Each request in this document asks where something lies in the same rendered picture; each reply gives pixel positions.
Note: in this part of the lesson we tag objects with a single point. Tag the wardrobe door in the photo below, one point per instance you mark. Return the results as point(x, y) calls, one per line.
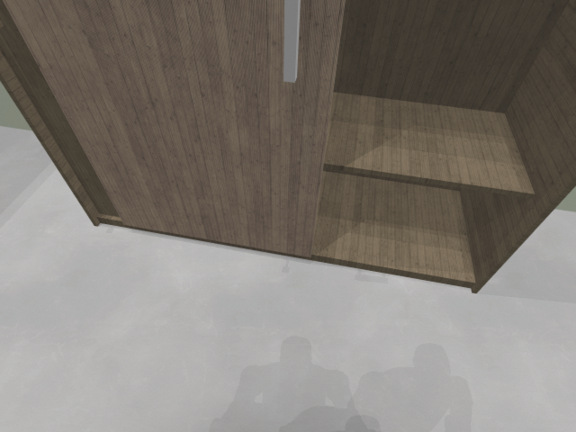
point(182, 109)
point(25, 68)

